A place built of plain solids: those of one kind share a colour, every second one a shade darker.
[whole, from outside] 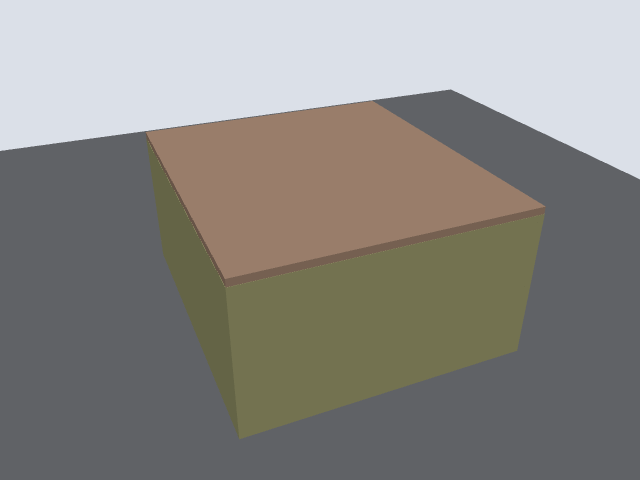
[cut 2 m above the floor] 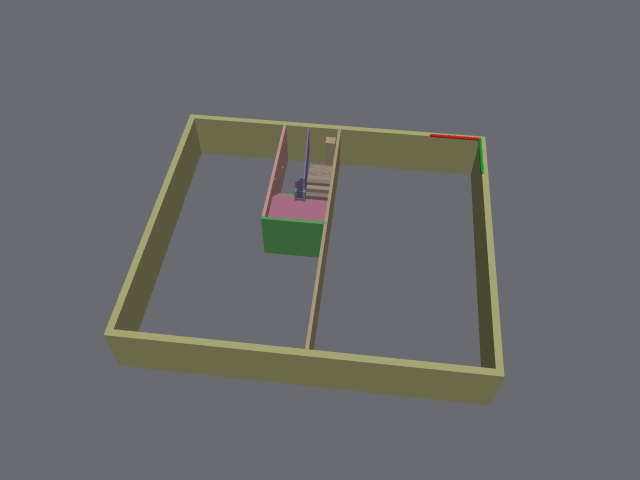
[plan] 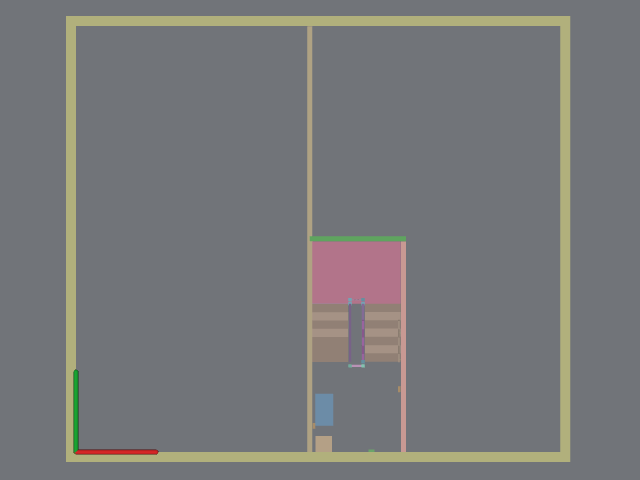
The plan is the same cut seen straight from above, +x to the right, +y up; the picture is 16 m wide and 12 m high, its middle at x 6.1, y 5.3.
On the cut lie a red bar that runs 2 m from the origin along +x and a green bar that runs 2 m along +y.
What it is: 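A small block of dwellings, 12.1 m wide and 10.6 m deep inside, its common dog-leg stair of 16 risers of 186 mm a storey on goings of 207 mm, 0.90 m wide flights and a well of 0.42 m; the dwelling on the first floor; a hall, a living room with a kitchen corner, a second bedroom, a bedroom, the bathroom shut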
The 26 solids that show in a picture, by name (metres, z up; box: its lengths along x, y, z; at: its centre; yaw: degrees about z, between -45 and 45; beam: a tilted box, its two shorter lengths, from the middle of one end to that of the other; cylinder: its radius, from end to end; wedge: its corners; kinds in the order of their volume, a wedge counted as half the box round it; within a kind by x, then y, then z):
{
 "wall_1": {"box": [0.25, 11.15, 6.0], "at": [-0.13, 5.32, 2.95]},
 "wall_2": {"box": [12.61, 0.25, 6.0], "at": [6.05, -0.13, 2.95]},
 "wall_3": {"box": [12.61, 0.25, 6.0], "at": [6.05, 10.77, 2.95]},
 "wall_4": {"box": [0.25, 11.15, 6.0], "at": [12.23, 5.32, 2.95]},
 "roof_slab_1": {"box": [12.59, 11.13, 0.44], "at": [6.05, 5.32, 6.01]},
 "piece_1": {"box": [0.9, 0.41, 2.65], "at": [6.36, 2.47, 1.28]},
 "piece_2": {"box": [0.9, 0.62, 2.47], "at": [6.36, 2.57, 1.18]},
 "piece_3": {"box": [0.9, 0.62, 2.28], "at": [6.36, 2.77, 1.09]},
 "piece_4": {"box": [0.9, 0.62, 2.1], "at": [6.36, 2.98, 1.0]},
 "piece_5": {"box": [0.9, 0.62, 1.91], "at": [6.36, 3.18, 0.91]},
 "piece_6": {"box": [0.9, 0.62, 1.72], "at": [6.36, 3.39, 0.81]},
 "piece_7": {"box": [0.9, 0.62, 0.24], "at": [7.67, 2.57, 0.07]},
 "piece_8": {"box": [0.9, 0.62, 0.42], "at": [7.67, 2.78, 0.16]},
 "piece_9": {"box": [0.9, 0.62, 0.61], "at": [7.67, 2.98, 0.25]},
 "piece_10": {"box": [0.9, 0.62, 0.79], "at": [7.67, 3.19, 0.35]},
 "piece_11": {"box": [0.9, 0.62, 0.98], "at": [7.67, 3.4, 0.44]},
 "piece_12": {"box": [0.9, 0.62, 1.17], "at": [7.67, 3.6, 0.53]},
 "piece_13": {"box": [0.9, 0.51, 1.35], "at": [7.67, 3.75, 0.63]},
 "half_1": {"box": [2.22, 1.56, 1.54], "at": [7.01, 4.48, 0.72]},
 "core_wall_1": {"box": [0.13, 5.27, 5.84], "at": [8.18, 2.63, 2.87]},
 "core_wall_low_1": {"box": [0.13, 10.65, 2.87], "at": [5.84, 5.32, 1.38]},
 "core_wall_back_1": {"box": [2.41, 0.13, 5.84], "at": [7.05, 5.33, 2.87]},
 "hung_more_letter_boxes_1": {"box": [0.42, 0.4, 1.59], "at": [6.19, 0.2, 0.75]},
 "guard_panel_1": {"wedge": [[6.82, 2.26, 2.77], [6.82, 2.26, 3.87], [6.82, 3.71, 1.47], [6.82, 3.71, 2.57], [6.88, 2.26, 2.77], [6.88, 2.26, 3.87], [6.88, 3.71, 1.47], [6.88, 3.71, 2.57]]},
 "guard_panel_2": {"wedge": [[7.15, 2.26, -0.02], [7.15, 2.26, 1.08], [7.15, 3.71, 1.28], [7.15, 3.71, 2.38], [7.21, 2.26, -0.02], [7.21, 2.26, 1.08], [7.21, 3.71, 1.28], [7.21, 3.71, 2.38]]},
 "laid_doormat_1": {"box": [0.45, 0.8, 0.05], "at": [6.21, 1.06, -0.02]}
}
